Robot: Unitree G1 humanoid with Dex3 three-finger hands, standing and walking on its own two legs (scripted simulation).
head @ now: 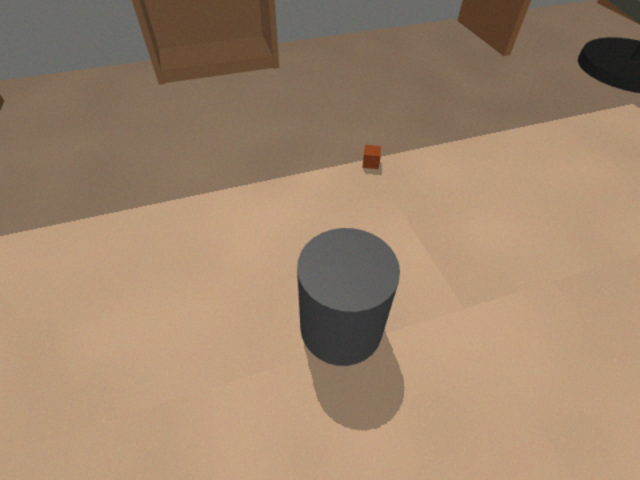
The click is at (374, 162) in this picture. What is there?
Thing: cube
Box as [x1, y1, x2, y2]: [362, 145, 380, 168]
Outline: 365,145 362,167 378,168 380,146
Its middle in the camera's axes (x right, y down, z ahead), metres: +0.27 -0.41 +1.92
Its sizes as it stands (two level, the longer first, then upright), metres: 0.080 0.080 0.080
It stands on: the floor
